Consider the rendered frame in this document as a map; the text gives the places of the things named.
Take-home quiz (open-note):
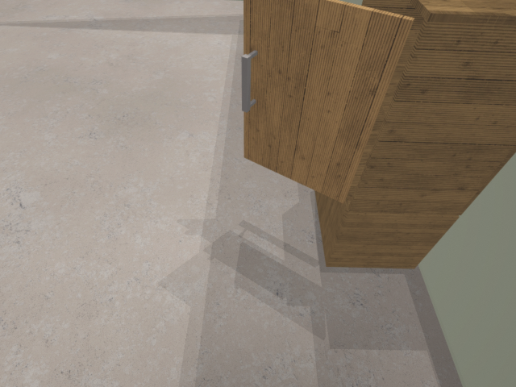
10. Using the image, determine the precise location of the handle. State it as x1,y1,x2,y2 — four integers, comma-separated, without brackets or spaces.
242,50,258,113

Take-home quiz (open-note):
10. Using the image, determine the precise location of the cupboard door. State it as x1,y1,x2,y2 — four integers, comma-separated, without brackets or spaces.
243,0,414,203

